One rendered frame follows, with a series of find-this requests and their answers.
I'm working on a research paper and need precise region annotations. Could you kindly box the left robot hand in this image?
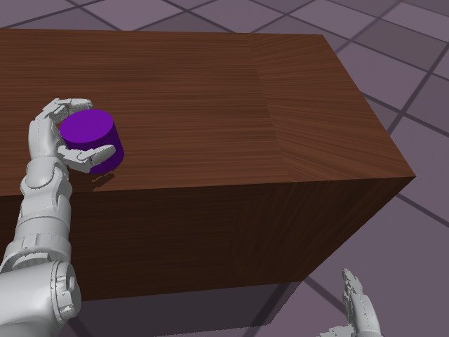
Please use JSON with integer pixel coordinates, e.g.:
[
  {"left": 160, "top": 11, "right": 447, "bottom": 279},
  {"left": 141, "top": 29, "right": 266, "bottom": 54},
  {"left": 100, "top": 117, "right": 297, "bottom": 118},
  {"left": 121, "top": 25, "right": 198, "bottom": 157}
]
[{"left": 28, "top": 98, "right": 116, "bottom": 173}]

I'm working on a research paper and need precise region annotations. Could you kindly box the right robot hand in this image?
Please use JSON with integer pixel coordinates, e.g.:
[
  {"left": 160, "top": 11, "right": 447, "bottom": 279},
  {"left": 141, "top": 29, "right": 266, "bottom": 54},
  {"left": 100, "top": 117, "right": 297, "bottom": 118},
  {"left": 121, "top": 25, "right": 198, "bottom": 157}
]
[{"left": 316, "top": 268, "right": 381, "bottom": 337}]

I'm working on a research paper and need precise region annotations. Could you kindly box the can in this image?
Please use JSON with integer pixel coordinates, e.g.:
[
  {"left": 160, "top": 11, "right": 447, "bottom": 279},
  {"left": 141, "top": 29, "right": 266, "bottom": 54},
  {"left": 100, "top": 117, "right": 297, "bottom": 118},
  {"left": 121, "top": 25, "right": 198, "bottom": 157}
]
[{"left": 60, "top": 110, "right": 124, "bottom": 174}]

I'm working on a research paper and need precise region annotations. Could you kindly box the left robot arm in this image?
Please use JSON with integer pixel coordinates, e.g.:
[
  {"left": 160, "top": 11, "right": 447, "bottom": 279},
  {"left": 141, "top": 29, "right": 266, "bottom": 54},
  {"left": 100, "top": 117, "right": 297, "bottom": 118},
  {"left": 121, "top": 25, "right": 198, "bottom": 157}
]
[{"left": 0, "top": 157, "right": 81, "bottom": 337}]

